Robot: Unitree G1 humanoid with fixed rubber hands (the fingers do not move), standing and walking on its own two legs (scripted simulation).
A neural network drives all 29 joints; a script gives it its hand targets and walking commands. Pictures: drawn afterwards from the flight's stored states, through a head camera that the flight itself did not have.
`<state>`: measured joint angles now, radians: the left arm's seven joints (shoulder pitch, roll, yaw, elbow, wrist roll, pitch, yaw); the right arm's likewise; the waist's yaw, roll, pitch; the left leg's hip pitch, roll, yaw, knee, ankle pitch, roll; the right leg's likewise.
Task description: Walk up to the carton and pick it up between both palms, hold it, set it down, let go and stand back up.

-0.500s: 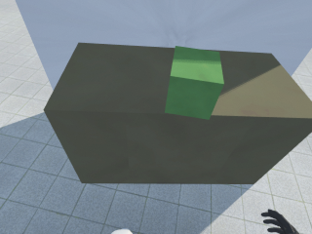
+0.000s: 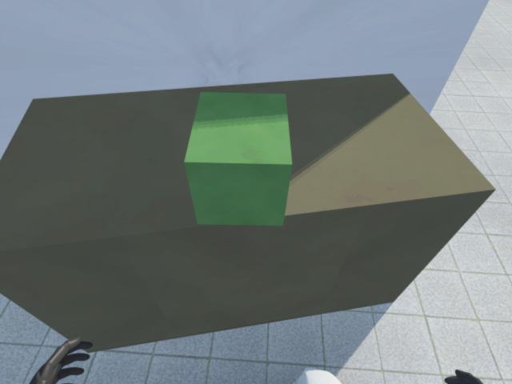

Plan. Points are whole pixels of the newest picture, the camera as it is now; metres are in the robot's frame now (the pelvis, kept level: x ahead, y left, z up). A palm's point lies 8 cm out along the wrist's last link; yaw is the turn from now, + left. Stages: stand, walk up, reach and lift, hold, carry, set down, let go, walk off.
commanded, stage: walk up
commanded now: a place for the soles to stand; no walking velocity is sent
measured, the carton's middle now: (241, 158) +0.54 +0.00 +0.03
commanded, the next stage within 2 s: none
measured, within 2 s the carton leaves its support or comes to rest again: neither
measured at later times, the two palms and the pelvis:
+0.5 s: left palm (41, 374) +0.19 +0.30 -0.04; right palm (478, 344) +0.17 -0.34 -0.04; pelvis +0.04 -0.01 +0.03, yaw +1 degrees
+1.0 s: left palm out of the picture +0.15 +0.30 -0.05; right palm (490, 374) +0.14 -0.35 -0.05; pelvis +0.06 -0.02 +0.04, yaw +0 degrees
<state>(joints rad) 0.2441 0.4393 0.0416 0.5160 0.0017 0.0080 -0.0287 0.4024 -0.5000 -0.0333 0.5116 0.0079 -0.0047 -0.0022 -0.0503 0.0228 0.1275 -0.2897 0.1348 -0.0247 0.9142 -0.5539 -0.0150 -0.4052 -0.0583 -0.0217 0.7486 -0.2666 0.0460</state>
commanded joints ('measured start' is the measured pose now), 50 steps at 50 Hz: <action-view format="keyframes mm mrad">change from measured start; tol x16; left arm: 1 -38 281 84 -61 -6 -1 33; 39 -190 184 15 363 -29 -28 24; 50 -165 123 61 264 21 -33 -28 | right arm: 1 49 -185 -59 -14 13 -7 -15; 8 -195 -175 -39 33 -8 -27 0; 50 -186 -178 -113 339 -47 -36 0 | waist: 1 51 -254 -76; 7 76 17 -26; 43 44 6 -171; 50 13 120 48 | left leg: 1 -67 -42 10 -60 -35 27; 4 130 -78 53 -323 231 48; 6 -25 67 -221 -455 188 104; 8 -213 53 -122 -413 148 92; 12 88 -15 -27 -353 485 39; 21 117 2 -26 -445 512 44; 42 130 8 -5 -630 375 36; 43 147 -16 1 -604 38 80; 46 187 160 -213 -784 -236 188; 50 226 183 -166 -718 79 207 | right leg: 1 55 -195 293 -338 -119 -238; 6 23 -44 79 -83 -48 -70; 8 264 -68 116 -163 30 -73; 13 193 -129 123 -194 349 -112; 41 305 -89 52 -408 180 -66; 44 144 -17 -8 -297 -287 -95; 50 -59 -5 -2 -166 -125 -94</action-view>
